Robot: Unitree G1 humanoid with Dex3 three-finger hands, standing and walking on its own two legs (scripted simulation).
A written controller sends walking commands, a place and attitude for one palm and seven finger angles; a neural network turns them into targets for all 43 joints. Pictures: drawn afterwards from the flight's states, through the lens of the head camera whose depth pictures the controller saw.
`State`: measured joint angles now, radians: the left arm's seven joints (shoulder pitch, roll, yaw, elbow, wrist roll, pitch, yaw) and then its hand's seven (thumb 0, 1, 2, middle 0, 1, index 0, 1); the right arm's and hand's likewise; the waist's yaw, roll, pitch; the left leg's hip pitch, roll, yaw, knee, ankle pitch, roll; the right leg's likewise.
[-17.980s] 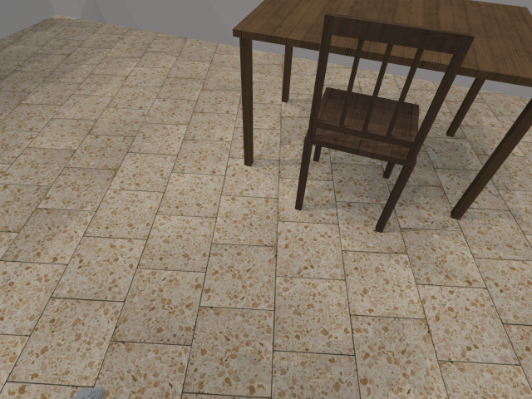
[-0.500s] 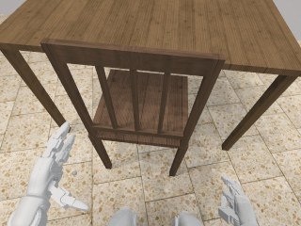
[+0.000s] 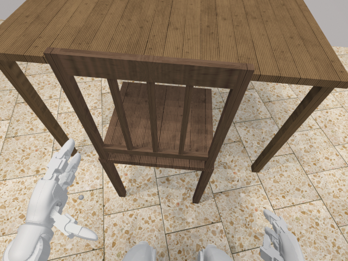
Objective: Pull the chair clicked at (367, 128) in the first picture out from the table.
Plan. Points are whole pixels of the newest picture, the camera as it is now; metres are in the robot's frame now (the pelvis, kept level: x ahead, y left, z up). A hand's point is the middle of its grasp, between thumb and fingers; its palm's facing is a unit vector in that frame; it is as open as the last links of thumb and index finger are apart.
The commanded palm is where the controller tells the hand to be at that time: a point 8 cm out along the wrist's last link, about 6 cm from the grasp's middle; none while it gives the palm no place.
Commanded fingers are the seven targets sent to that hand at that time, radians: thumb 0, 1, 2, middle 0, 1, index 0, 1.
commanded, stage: raise the hand toward the chair's back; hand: left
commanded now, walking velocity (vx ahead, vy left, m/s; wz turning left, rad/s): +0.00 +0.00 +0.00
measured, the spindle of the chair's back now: (153, 122) +0.47 +0.08 -0.01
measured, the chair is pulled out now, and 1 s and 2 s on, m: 0.00 0.00 0.00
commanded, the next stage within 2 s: aim the fingers beside a spindle in 0.10 s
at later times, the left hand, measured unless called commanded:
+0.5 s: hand (90, 191) +0.26 +0.19 +0.03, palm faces -0.05 -1.00 -0.05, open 16.9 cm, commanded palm +0.24 +0.25 +0.03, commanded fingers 0.00 -0.50 0.30 -0.06 -0.08 -0.06 -0.08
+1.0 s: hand (104, 179) +0.29 +0.18 +0.01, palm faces -0.06 -1.00 -0.04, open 16.9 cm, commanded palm +0.28 +0.23 +0.01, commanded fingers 0.00 -0.50 0.30 -0.06 -0.08 -0.06 -0.08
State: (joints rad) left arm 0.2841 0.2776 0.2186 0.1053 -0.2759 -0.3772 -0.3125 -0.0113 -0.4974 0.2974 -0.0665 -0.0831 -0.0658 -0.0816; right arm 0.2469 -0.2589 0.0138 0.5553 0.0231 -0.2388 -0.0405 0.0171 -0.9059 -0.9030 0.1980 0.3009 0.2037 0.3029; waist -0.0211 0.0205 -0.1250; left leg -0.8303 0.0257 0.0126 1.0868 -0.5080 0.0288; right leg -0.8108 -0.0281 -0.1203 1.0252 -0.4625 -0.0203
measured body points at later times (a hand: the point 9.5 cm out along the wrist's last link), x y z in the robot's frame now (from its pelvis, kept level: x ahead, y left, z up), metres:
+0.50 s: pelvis +0.00 +0.00 -0.01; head +0.07 +0.01 +0.44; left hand +0.25 +0.25 +0.03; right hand +0.18 -0.24 -0.08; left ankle +0.01 +0.10 -0.67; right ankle +0.02 -0.11 -0.67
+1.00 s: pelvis +0.00 +0.00 -0.02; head +0.09 +0.00 +0.42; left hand +0.29 +0.23 +0.01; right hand +0.16 -0.25 -0.11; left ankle +0.01 +0.10 -0.67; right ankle +0.02 -0.11 -0.67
